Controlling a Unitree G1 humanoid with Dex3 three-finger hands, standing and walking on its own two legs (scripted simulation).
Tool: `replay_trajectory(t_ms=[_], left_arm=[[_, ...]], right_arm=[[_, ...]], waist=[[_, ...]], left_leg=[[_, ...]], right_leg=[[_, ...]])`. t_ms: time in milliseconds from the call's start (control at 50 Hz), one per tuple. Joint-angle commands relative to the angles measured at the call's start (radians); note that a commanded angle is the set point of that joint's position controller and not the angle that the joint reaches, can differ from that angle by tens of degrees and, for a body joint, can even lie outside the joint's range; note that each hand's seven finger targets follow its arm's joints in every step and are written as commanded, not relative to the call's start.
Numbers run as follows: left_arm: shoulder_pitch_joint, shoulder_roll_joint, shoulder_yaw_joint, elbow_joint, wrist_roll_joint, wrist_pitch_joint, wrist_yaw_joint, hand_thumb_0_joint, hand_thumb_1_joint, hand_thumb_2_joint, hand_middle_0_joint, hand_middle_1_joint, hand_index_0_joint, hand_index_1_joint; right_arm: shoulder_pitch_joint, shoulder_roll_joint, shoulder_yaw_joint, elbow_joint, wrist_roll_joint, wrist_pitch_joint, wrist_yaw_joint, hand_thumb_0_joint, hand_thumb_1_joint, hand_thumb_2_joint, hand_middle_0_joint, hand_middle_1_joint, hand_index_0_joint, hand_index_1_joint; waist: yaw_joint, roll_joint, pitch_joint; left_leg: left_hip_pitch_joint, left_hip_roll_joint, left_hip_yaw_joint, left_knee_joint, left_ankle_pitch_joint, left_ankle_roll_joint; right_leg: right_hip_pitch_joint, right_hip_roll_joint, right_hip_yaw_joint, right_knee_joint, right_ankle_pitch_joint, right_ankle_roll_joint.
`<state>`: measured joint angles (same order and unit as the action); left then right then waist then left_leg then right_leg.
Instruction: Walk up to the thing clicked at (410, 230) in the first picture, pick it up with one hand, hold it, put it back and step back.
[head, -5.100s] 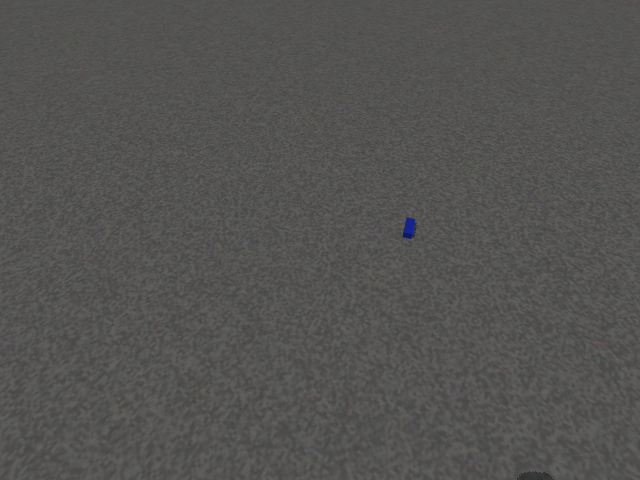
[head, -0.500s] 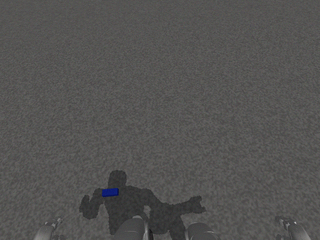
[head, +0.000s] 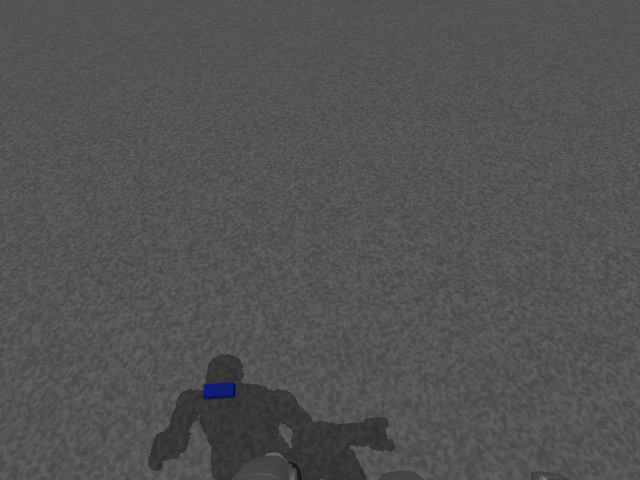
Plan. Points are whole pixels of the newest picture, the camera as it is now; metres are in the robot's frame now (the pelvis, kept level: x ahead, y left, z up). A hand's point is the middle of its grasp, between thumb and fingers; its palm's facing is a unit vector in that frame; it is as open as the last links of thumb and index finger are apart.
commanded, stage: walk up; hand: left
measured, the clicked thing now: (219, 390) +0.45 +0.36 -0.74
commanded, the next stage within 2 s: none
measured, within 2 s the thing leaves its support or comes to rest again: neither
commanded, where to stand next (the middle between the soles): +0.11 +0.01 m, yaw +5 degrees
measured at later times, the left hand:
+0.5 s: hand out of the picture +0.10 +0.25 -0.14, palm faces -0.04 -0.92 -0.39, open 7.4 cm
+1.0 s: hand (159, 478) +0.14 +0.25 -0.14, palm faces -0.06 -0.92 -0.39, open 7.4 cm
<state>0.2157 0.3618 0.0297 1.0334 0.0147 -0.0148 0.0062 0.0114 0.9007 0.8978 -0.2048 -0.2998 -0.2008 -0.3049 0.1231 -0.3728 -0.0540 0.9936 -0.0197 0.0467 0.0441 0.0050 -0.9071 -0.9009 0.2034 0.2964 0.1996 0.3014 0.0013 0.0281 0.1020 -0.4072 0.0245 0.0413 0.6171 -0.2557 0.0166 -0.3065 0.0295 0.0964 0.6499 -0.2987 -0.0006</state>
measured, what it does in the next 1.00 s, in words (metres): stands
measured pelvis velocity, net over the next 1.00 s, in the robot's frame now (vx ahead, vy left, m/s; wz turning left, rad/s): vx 0.04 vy -0.01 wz -0.01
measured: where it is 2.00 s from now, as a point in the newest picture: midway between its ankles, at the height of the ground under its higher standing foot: outside the picture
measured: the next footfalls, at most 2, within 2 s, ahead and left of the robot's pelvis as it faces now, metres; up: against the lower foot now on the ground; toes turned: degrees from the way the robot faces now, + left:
left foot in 1.82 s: -0.01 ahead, +0.15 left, +0.00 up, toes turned +1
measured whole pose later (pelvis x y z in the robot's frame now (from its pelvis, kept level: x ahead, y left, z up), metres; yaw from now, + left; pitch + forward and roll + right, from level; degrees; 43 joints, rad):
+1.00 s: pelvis +0.04 -0.01 +0.01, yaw -1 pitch -2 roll +0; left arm 0.09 0.36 0.01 1.03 0.01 -0.01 0.01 0.01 0.90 0.90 -0.20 -0.30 -0.20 -0.30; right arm 0.04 -0.37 -0.05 1.03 -0.01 0.05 0.04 0.00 -0.91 -0.90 0.20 0.30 0.20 0.30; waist -0.02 0.02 0.11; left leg -0.34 0.04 0.03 0.55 -0.18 -0.01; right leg -0.25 0.04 0.10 0.61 -0.33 -0.01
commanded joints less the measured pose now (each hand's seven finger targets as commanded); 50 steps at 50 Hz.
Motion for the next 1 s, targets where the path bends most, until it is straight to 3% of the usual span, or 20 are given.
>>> replay_trajectory(t_ms=[0,100,180,220,280,360,380,440,660,700,780,820,900,940,980], left_arm=[[-0.098,0.243,0.055,-0.08,0.004,-0.028,0.022,0.0,0.9,0.9,-0.2,-0.3,-0.2,-0.3],[-0.065,0.223,0.049,-0.06,-0.002,-0.023,0.019,0.0,0.9,0.9,-0.2,-0.3,-0.2,-0.3],[-0.026,0.209,0.048,-0.037,-0.007,-0.017,0.015,0.0,0.9,0.9,-0.2,-0.3,-0.2,-0.3],[-0.002,0.216,0.051,-0.031,-0.005,-0.018,0.013,0.0,0.9,0.9,-0.2,-0.3,-0.2,-0.3],[-0.045,0.23,0.053,-0.039,0.001,-0.022,0.014,0.0,0.9,0.9,-0.2,-0.3,-0.2,-0.3],[-0.09,0.242,0.05,-0.056,0.001,-0.03,0.02,0.0,0.9,0.9,-0.2,-0.3,-0.2,-0.3],[-0.103,0.241,0.049,-0.056,0.0,-0.03,0.022,0.0,0.9,0.9,-0.2,-0.3,-0.2,-0.3],[-0.101,0.234,0.044,-0.058,-0.001,-0.027,0.022,0.0,0.9,0.9,-0.2,-0.3,-0.2,-0.3],[-0.139,0.246,0.048,-0.063,-0.01,-0.023,0.026,0.0,0.9,0.9,-0.2,-0.3,-0.2,-0.3],[-0.137,0.241,0.048,-0.062,-0.012,-0.019,0.027,0.0,0.9,0.9,-0.2,-0.3,-0.2,-0.3],[-0.127,0.208,0.039,-0.054,-0.014,-0.009,0.024,0.0,0.9,0.9,-0.2,-0.3,-0.2,-0.3],[-0.105,0.201,0.035,-0.046,-0.012,-0.007,0.023,0.0,0.9,0.9,-0.2,-0.3,-0.2,-0.3],[-0.13,0.228,0.04,-0.047,0.0,-0.012,0.018,0.0,0.9,0.9,-0.2,-0.3,-0.2,-0.3],[-0.158,0.25,0.043,-0.056,0.007,-0.018,0.018,0.0,0.9,0.9,-0.2,-0.3,-0.2,-0.3],[-0.184,0.26,0.044,-0.07,0.008,-0.022,0.019,0.0,0.9,0.9,-0.2,-0.3,-0.2,-0.3]], right_arm=[[-0.038,-0.204,-0.047,-0.057,0.008,-0.032,-0.016,0.0,-0.9,-0.9,0.2,0.3,0.2,0.3],[-0.059,-0.219,-0.047,-0.048,0.007,-0.036,-0.019,0.0,-0.9,-0.9,0.2,0.3,0.2,0.3],[-0.084,-0.23,-0.048,-0.047,0.003,-0.034,-0.018,0.0,-0.9,-0.9,0.2,0.3,0.2,0.3],[-0.102,-0.237,-0.049,-0.057,0.001,-0.032,-0.017,0.0,-0.9,-0.9,0.2,0.3,0.2,0.3],[-0.092,-0.218,-0.045,-0.052,0.005,-0.03,-0.016,0.0,-0.9,-0.9,0.2,0.3,0.2,0.3],[-0.088,-0.206,-0.041,-0.044,0.008,-0.037,-0.017,0.0,-0.9,-0.9,0.2,0.3,0.2,0.3],[-0.082,-0.202,-0.041,-0.04,0.011,-0.038,-0.018,0.0,-0.9,-0.9,0.2,0.3,0.2,0.3],[-0.094,-0.205,-0.042,-0.038,0.013,-0.035,-0.018,0.0,-0.9,-0.9,0.2,0.3,0.2,0.3],[-0.086,-0.208,-0.039,-0.019,0.022,-0.035,-0.024,0.0,-0.9,-0.9,0.2,0.3,0.2,0.3],[-0.098,-0.216,-0.042,-0.023,0.019,-0.034,-0.025,0.0,-0.9,-0.9,0.2,0.3,0.2,0.3],[-0.111,-0.226,-0.044,-0.023,0.015,-0.032,-0.026,0.0,-0.9,-0.9,0.2,0.3,0.2,0.3],[-0.128,-0.228,-0.044,-0.033,0.013,-0.03,-0.025,0.0,-0.9,-0.9,0.2,0.3,0.2,0.3],[-0.142,-0.219,-0.04,-0.04,0.015,-0.022,-0.02,0.0,-0.9,-0.9,0.2,0.3,0.2,0.3],[-0.136,-0.201,-0.037,-0.034,0.017,-0.023,-0.019,0.0,-0.9,-0.9,0.2,0.3,0.2,0.3],[-0.116,-0.191,-0.032,-0.03,0.017,-0.027,-0.016,0.0,-0.9,-0.9,0.2,0.3,0.2,0.3]], waist=[[-0.038,-0.051,-0.081],[-0.017,-0.023,-0.104],[0.003,0.028,-0.087],[0.012,0.04,-0.089],[-0.007,0.004,-0.085],[-0.023,-0.026,-0.126],[-0.029,-0.036,-0.13],[-0.024,-0.04,-0.116],[-0.026,-0.055,-0.205],[-0.02,-0.038,-0.197],[-0.014,0.024,-0.169],[-0.005,0.045,-0.153],[-0.015,-0.003,-0.096],[-0.029,-0.056,-0.102],[-0.04,-0.085,-0.127]], left_leg=[[0.178,0.066,-0.152,-0.122,-0.2,0.024],[0.165,0.112,-0.209,-0.212,-0.228,0.043],[0.108,0.143,-0.244,-0.283,-0.3,0.057],[0.103,0.14,-0.23,-0.277,-0.303,0.056],[0.127,0.101,-0.186,-0.214,-0.243,0.03],[0.202,0.078,-0.139,-0.146,-0.065,0.023],[0.207,0.083,-0.139,-0.145,-0.03,0.025],[0.211,0.09,-0.145,-0.152,-0.046,0.032],[0.274,0.089,-0.102,-0.087,0.267,0.042],[0.279,0.101,-0.112,-0.099,0.271,0.055],[0.215,0.156,-0.178,-0.19,0.165,0.092],[0.177,0.165,-0.194,-0.22,0.074,0.096],[0.144,0.108,-0.16,-0.196,-0.12,0.047],[0.187,0.069,-0.112,-0.137,-0.087,0.021],[0.236,0.051,-0.086,-0.111,-0.015,0.013]], right_leg=[[-0.176,-0.118,0.184,-0.24,-0.201,-0.092],[-0.113,-0.072,0.109,-0.175,-0.147,-0.07],[-0.076,-0.039,0.062,-0.136,-0.176,-0.068],[-0.059,-0.042,0.05,-0.144,-0.158,-0.07],[-0.078,-0.084,0.109,-0.206,-0.119,-0.077],[-0.073,-0.115,0.13,-0.187,0.101,-0.074],[-0.068,-0.116,0.126,-0.183,0.117,-0.07],[-0.074,-0.118,0.13,-0.201,0.076,-0.068],[0.029,-0.126,0.108,-0.151,0.282,-0.063],[0.015,-0.111,0.092,-0.125,0.26,-0.057],[0.037,-0.06,0.037,-0.067,0.13,-0.049],[0.045,-0.048,0.027,-0.06,0.084,-0.05],[-0.012,-0.099,0.109,-0.173,0.043,-0.072],[-0.049,-0.142,0.171,-0.234,0.067,-0.088],[-0.052,-0.164,0.188,-0.254,0.115,-0.09]])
